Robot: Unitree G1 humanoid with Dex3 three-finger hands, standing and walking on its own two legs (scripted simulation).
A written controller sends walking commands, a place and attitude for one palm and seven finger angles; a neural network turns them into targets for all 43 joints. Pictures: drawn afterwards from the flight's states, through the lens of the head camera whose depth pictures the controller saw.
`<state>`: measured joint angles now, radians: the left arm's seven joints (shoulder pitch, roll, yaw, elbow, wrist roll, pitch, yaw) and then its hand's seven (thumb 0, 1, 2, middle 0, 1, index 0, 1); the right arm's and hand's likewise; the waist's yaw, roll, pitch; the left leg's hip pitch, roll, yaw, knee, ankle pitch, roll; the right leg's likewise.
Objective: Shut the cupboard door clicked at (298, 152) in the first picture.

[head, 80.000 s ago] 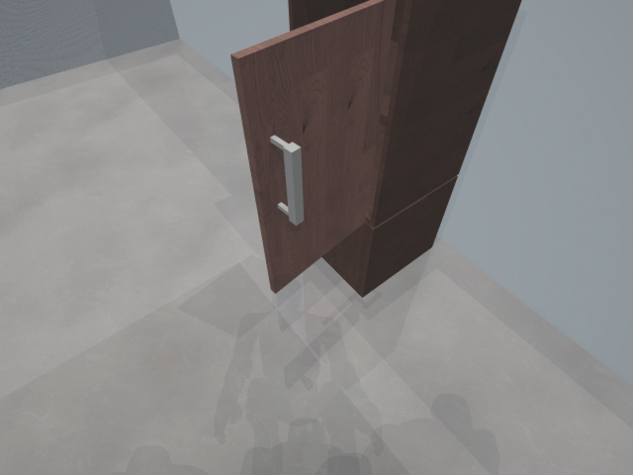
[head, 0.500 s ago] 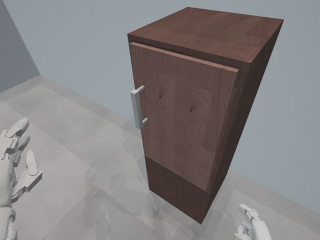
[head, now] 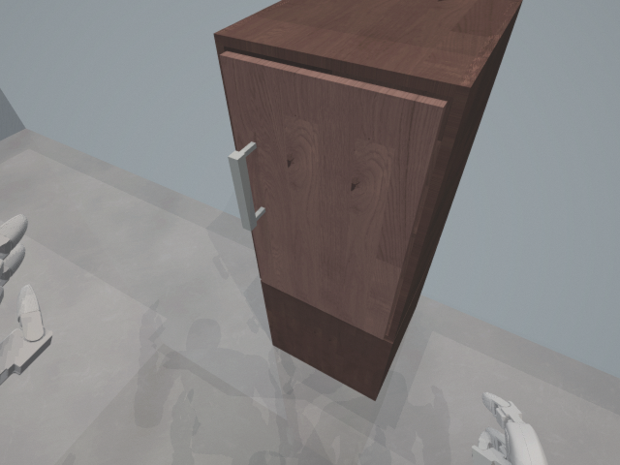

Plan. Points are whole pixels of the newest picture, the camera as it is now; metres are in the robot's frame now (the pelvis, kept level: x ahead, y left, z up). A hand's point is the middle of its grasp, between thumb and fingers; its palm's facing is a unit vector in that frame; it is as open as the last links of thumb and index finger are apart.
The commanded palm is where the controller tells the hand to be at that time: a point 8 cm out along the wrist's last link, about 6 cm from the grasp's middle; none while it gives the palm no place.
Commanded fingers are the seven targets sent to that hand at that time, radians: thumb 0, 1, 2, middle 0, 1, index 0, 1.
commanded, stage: step back with the hand held close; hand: left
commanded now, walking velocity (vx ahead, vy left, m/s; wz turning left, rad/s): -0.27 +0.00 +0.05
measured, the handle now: (250, 188) +0.59 +0.15 +0.02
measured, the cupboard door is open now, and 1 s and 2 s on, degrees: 0 0 0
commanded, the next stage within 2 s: stop stepping back and stand still in 1.00 s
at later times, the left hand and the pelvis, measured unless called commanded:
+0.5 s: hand out of the picture +0.14 +0.27 +0.17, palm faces +0.48 -0.76 -0.44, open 7.4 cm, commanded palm +0.07 +0.30 +0.18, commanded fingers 0.00 0.90 0.90 -0.20 -0.30 -0.20 -0.30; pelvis -0.06 +0.00 -0.02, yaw +1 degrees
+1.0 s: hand out of the picture +0.09 +0.26 +0.17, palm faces +0.33 -0.85 -0.40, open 7.4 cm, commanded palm +0.01 +0.30 +0.18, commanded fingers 0.00 0.90 0.90 -0.20 -0.30 -0.20 -0.30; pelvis -0.14 +0.01 +0.00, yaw -2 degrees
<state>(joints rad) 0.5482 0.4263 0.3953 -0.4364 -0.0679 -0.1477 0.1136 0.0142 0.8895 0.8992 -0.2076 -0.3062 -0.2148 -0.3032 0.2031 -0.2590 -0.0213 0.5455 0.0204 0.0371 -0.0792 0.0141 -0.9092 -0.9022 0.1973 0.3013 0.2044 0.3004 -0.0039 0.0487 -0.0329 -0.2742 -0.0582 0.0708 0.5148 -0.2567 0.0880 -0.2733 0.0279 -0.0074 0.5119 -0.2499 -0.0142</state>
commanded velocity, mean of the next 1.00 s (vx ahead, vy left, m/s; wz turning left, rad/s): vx -0.35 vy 0.00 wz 0.03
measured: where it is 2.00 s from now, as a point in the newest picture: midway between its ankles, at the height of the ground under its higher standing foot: outside the picture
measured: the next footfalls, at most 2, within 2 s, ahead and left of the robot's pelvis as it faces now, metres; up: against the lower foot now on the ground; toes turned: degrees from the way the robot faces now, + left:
right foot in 1.10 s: -0.24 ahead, -0.10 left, +0.00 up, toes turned +0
left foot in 1.38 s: -0.18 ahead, +0.13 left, +0.00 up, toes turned +5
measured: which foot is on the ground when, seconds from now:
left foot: down 0.00-1.00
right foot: down 0.00-0.64, up 0.66-1.00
